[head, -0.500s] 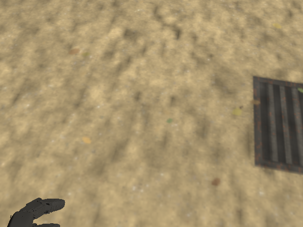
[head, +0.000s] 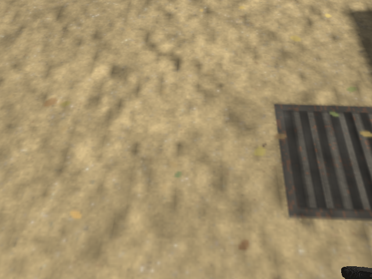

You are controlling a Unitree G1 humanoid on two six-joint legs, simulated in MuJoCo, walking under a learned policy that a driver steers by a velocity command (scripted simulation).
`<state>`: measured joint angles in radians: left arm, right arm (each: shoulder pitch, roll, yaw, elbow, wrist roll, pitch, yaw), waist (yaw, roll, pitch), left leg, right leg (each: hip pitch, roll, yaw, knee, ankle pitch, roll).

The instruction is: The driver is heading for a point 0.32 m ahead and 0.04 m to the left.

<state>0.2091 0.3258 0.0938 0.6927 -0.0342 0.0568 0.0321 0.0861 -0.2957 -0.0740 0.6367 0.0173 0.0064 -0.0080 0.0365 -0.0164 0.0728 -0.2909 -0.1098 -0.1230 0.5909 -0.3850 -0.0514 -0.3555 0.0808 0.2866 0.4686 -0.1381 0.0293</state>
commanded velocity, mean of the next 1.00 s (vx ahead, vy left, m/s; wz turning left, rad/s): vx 0.00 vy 0.00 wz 0.26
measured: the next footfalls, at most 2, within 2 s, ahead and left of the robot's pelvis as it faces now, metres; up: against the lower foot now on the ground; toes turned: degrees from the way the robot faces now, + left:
left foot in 0.02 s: +0.04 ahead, +0.11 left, +0.00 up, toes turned -9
right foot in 0.42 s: +0.02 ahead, -0.13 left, +0.00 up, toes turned +5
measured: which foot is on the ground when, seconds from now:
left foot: up 0.00-0.00, down 0.02-0.44, up 0.46-0.82, down 0.84-1.00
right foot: down 0.00-0.04, up 0.06-0.40, down 0.42-0.84, up 0.86-1.00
